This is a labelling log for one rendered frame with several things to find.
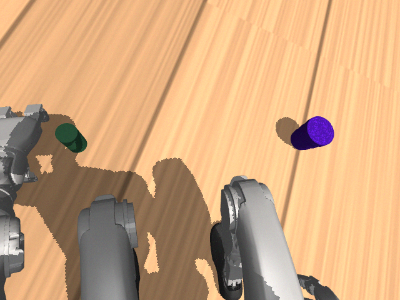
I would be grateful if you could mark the left robot hand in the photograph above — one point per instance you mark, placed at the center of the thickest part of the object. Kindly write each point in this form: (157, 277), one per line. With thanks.
(22, 133)

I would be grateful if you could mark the right robot foot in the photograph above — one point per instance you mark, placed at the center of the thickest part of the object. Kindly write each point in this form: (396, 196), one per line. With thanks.
(217, 251)

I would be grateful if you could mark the right robot hand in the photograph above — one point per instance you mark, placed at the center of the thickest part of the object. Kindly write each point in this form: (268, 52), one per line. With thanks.
(314, 287)

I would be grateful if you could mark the left robot arm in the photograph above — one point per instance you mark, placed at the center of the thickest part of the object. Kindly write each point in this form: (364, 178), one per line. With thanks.
(13, 164)

